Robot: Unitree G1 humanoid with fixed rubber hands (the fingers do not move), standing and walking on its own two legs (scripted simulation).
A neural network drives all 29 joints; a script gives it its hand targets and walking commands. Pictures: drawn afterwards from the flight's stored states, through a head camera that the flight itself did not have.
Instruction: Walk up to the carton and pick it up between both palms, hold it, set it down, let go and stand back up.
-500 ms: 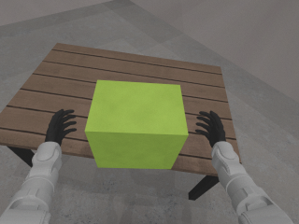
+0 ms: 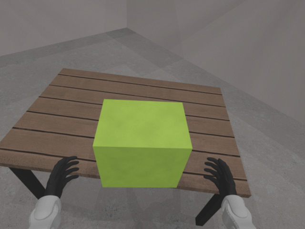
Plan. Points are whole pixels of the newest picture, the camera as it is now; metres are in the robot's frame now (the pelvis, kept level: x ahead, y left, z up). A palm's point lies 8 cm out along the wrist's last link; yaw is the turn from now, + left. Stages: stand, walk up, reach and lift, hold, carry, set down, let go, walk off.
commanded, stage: set down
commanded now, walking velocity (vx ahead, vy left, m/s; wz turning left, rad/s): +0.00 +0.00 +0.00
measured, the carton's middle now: (141, 145) +0.42 +0.04 -0.07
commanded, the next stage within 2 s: let go in 1.16 s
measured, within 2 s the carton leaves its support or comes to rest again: neither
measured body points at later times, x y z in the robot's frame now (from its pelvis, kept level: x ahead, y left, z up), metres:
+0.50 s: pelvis -0.01 -0.01 +0.00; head -0.06 +0.02 +0.45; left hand +0.19 +0.24 -0.06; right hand +0.19 -0.20 -0.05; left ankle +0.03 +0.12 -0.72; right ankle +0.00 -0.11 -0.72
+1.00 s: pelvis +0.01 -0.02 +0.02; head +0.02 +0.01 +0.46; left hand +0.19 +0.23 -0.08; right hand +0.19 -0.22 -0.06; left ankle +0.03 +0.12 -0.72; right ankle +0.00 -0.11 -0.72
